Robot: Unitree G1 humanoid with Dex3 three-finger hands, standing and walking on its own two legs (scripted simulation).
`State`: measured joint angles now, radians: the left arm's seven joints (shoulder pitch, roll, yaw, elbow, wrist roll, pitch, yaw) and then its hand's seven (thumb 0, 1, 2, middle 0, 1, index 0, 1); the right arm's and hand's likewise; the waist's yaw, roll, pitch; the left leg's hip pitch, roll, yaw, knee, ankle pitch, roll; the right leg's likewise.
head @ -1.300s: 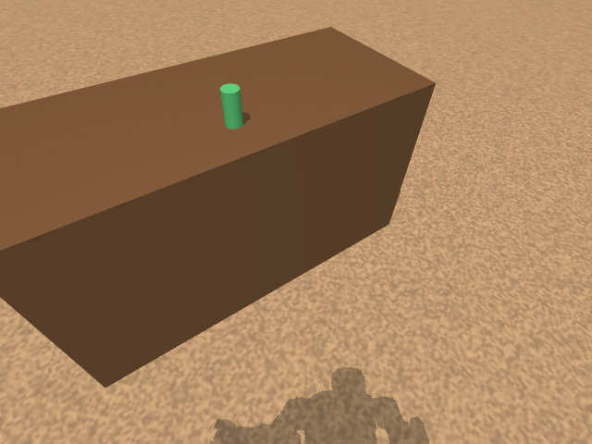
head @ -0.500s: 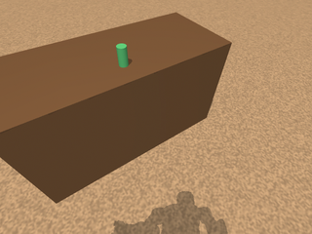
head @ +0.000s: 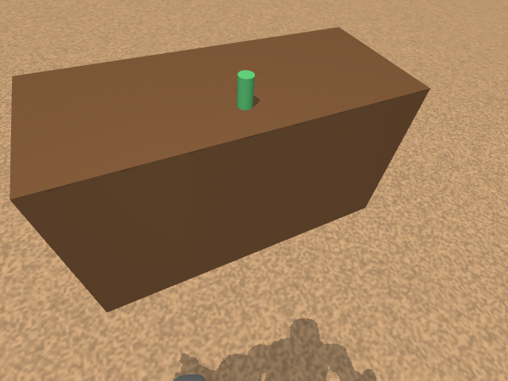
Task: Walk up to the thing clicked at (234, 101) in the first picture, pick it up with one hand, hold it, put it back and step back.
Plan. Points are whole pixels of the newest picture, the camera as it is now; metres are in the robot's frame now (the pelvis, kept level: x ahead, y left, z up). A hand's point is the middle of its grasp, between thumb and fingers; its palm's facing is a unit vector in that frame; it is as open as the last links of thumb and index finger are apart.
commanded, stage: walk up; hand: right
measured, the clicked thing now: (245, 90) +0.88 +0.04 -0.03
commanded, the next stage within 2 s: none
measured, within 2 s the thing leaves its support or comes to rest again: neither
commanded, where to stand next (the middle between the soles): +0.39 +0.03 m, yaw +27 degrees
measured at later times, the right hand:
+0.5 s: hand (362, 331) +0.25 -0.21 -0.15, palm faces -0.23 +0.90 -0.38, open 7.4 cm
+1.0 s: hand (328, 201) +0.57 -0.19 -0.15, palm faces -0.44 +0.79 -0.43, open 7.4 cm
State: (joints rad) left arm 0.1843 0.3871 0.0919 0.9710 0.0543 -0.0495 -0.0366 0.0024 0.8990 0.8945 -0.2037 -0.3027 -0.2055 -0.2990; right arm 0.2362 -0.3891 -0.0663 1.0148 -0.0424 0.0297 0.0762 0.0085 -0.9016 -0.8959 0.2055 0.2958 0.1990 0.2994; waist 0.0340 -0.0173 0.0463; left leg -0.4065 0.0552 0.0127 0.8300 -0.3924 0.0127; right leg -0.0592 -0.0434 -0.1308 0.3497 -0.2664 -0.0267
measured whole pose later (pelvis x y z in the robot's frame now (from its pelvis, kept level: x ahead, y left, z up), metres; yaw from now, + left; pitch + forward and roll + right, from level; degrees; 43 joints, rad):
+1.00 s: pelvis +0.36 +0.00 -0.03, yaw +23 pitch -2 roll +0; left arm 0.33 0.40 0.04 0.81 0.00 -0.01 -0.02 0.01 0.90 0.89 -0.20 -0.30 -0.20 -0.30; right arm 0.21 -0.39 -0.05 0.78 -0.02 -0.04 0.01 0.01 -0.90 -0.90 0.20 0.30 0.20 0.30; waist 0.07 -0.04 0.16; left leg -0.43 -0.03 0.05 0.65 -0.18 0.05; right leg -0.22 -0.06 -0.20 0.79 -0.48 -0.04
